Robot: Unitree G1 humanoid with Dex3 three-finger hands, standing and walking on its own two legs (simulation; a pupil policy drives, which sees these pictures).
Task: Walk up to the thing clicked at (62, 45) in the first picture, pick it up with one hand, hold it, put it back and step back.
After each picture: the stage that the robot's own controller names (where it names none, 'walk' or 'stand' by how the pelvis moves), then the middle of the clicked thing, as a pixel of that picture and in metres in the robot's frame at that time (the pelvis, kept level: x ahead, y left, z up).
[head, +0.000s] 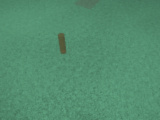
stand; (62, 43) +1.28 +0.22 -0.65
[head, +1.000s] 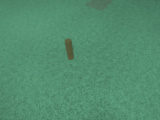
walk; (69, 49) +1.15 +0.23 -0.65
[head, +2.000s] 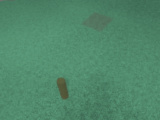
walk; (62, 89) +0.70 +0.23 -0.65
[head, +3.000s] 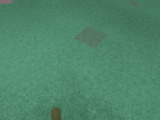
stand; (56, 119) +0.47 +0.15 -0.63
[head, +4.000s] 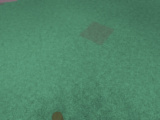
stand; out of the picture +0.41 +0.19 -0.65
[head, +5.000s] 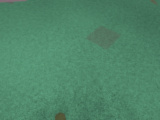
stand; out of the picture +0.41 +0.16 -0.65
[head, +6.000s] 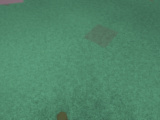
stand; out of the picture +0.42 +0.16 -0.66
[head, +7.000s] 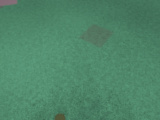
stand; out of the picture +0.41 +0.17 -0.66
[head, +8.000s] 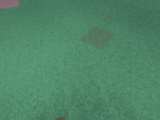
stand; out of the picture +0.40 +0.17 -0.66
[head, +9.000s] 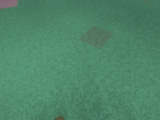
stand; out of the picture +0.41 +0.18 -0.66
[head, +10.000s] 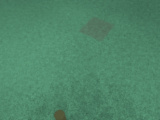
go down; out of the picture +0.40 +0.17 -0.65
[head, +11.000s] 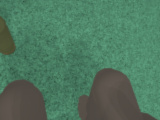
go down; (1, 38) +0.48 +0.24 -0.24
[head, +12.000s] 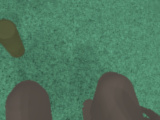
close in; (12, 42) +0.48 +0.23 -0.25
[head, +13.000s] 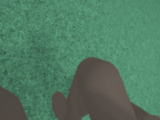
close in; out of the picture +0.46 +0.29 -0.17
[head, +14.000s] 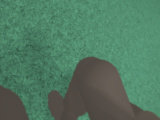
lift; out of the picture +0.45 +0.29 -0.17
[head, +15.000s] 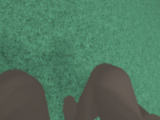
lift; out of the picture +0.36 +0.27 -0.14
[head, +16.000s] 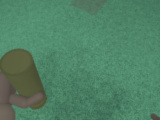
lift; (29, 85) +0.32 +0.17 +0.05
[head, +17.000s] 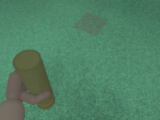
hold; (38, 84) +0.33 +0.15 +0.04
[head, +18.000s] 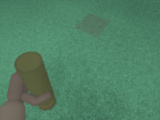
hold; (39, 85) +0.32 +0.15 +0.04
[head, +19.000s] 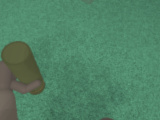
crouch; (28, 73) +0.37 +0.18 -0.01
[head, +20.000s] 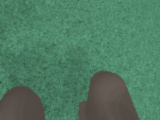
lower; out of the picture +0.49 +0.25 -0.05
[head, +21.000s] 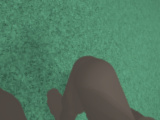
lower; out of the picture +0.45 +0.30 -0.17
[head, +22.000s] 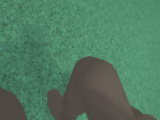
lower; out of the picture +0.45 +0.30 -0.17
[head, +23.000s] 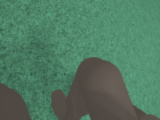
lower; out of the picture +0.44 +0.30 -0.16
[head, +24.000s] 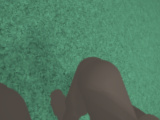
lower; out of the picture +0.44 +0.30 -0.17
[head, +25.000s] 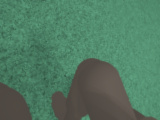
open; out of the picture +0.45 +0.28 -0.17
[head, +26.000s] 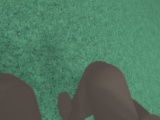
stand; out of the picture +0.44 +0.28 -0.18
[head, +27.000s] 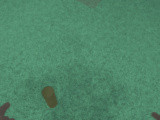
stand; (50, 98) +0.42 +0.18 -0.51
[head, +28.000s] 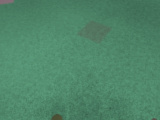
stand; out of the picture +0.40 +0.18 -0.60
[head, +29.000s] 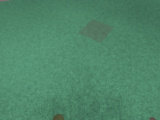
stand; out of the picture +0.40 +0.17 -0.60
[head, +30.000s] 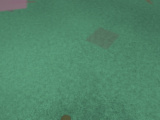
stand; out of the picture +0.43 +0.15 -0.65
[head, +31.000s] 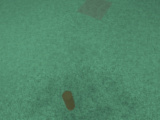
walk; (69, 101) +0.46 +0.12 -0.63
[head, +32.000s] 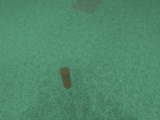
walk; (66, 78) +0.69 +0.16 -0.64
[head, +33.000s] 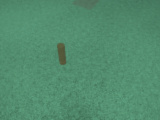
stand; (61, 54) +1.03 +0.21 -0.63
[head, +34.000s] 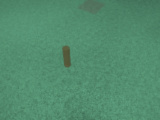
stand; (66, 57) +1.06 +0.17 -0.65
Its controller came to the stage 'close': yes
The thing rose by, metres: 0.68
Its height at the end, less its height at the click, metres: +0.00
